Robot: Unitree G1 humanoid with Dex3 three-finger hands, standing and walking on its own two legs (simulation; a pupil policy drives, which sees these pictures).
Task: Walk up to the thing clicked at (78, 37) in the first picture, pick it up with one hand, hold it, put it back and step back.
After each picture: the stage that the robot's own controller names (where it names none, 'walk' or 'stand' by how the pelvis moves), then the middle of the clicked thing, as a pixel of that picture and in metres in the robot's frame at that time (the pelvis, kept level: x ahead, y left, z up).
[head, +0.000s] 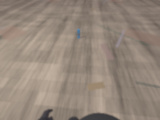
stand; (78, 33) +2.08 +0.39 -0.66
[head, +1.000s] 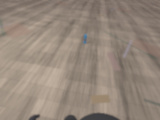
walk; (85, 39) +1.96 +0.15 -0.64
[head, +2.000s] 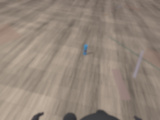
walk; (85, 50) +1.36 +0.10 -0.65
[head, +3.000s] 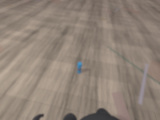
walk; (79, 68) +0.88 +0.15 -0.65
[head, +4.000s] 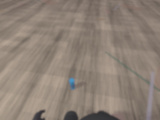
walk; (72, 84) +0.55 +0.23 -0.63
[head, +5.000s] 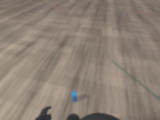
stand; (74, 97) +0.40 +0.19 -0.64
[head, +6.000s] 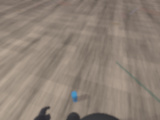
stand; (74, 97) +0.38 +0.18 -0.64
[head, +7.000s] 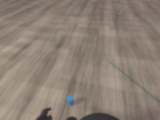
stand; (70, 101) +0.34 +0.22 -0.65
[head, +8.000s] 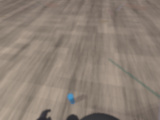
stand; (71, 99) +0.34 +0.24 -0.65
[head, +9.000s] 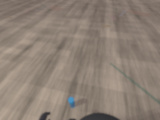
stand; (71, 102) +0.34 +0.21 -0.66
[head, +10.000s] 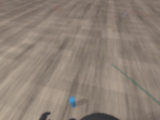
stand; (72, 102) +0.34 +0.20 -0.66
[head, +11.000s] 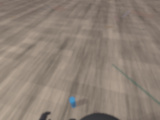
stand; (72, 102) +0.34 +0.20 -0.66
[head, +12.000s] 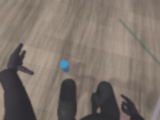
go down; (65, 67) +0.42 +0.20 -0.36
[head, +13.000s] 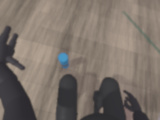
go down; (64, 61) +0.43 +0.21 -0.27
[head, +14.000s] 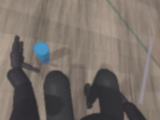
close in; (43, 55) +0.42 +0.26 -0.17
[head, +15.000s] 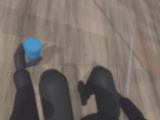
close; (33, 53) +0.42 +0.27 -0.16
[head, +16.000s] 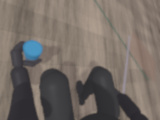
lift; (32, 54) +0.40 +0.27 -0.16
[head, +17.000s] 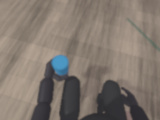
lift; (62, 70) +0.33 +0.21 -0.02
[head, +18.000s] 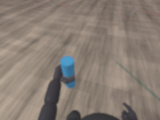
hold; (69, 74) +0.32 +0.15 +0.07
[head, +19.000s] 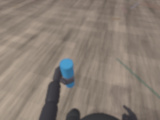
hold; (68, 75) +0.32 +0.16 +0.04
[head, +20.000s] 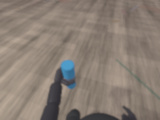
hold; (69, 76) +0.32 +0.15 +0.04
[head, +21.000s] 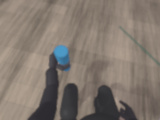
crouch; (64, 60) +0.41 +0.18 -0.03
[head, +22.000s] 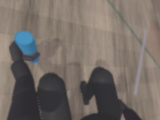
lower; (30, 50) +0.45 +0.28 -0.16
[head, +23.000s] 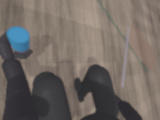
lower; (21, 46) +0.45 +0.29 -0.17
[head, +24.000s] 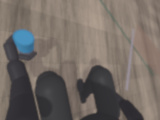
lower; (26, 48) +0.44 +0.28 -0.16
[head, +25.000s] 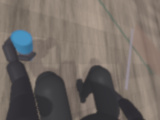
lower; (25, 49) +0.44 +0.28 -0.16
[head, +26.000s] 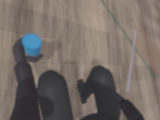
loosen; (33, 50) +0.43 +0.26 -0.16
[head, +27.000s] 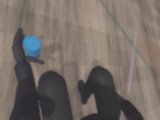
withdraw; (33, 51) +0.43 +0.26 -0.17
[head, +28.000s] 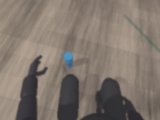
walk; (69, 61) +0.46 +0.20 -0.27
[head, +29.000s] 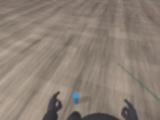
stand; (75, 98) +0.38 +0.16 -0.59
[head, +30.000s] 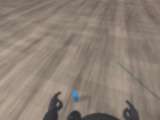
stand; (75, 97) +0.40 +0.17 -0.60
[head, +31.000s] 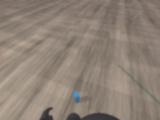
stand; (76, 97) +0.40 +0.16 -0.63
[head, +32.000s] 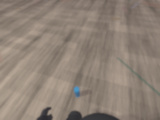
walk; (77, 92) +0.42 +0.17 -0.64
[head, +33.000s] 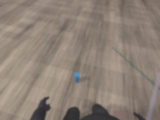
walk; (76, 78) +0.55 +0.14 -0.64
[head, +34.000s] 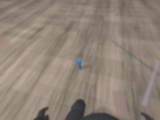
walk; (79, 64) +0.86 +0.24 -0.62
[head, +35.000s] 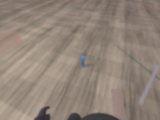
stand; (82, 62) +1.02 +0.16 -0.64
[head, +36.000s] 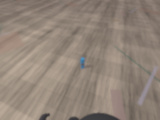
stand; (82, 63) +1.03 +0.17 -0.66
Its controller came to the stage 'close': yes
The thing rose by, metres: 0.68
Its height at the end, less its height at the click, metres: +0.00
